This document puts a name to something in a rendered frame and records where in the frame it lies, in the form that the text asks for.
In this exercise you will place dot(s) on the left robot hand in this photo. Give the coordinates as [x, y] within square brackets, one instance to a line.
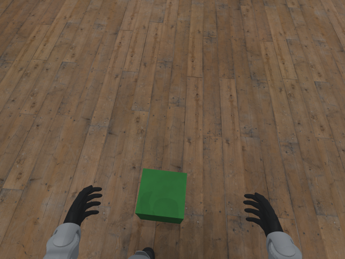
[77, 212]

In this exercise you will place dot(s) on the carton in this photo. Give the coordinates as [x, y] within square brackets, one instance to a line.
[161, 196]

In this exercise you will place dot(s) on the robot left forearm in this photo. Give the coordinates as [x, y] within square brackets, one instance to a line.
[64, 244]

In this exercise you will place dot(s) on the right robot hand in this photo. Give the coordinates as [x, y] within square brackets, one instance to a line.
[268, 221]

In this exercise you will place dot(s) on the robot right forearm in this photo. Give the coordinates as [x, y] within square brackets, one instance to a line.
[280, 245]

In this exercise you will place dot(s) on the robot left foot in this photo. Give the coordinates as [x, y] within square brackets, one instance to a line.
[150, 252]

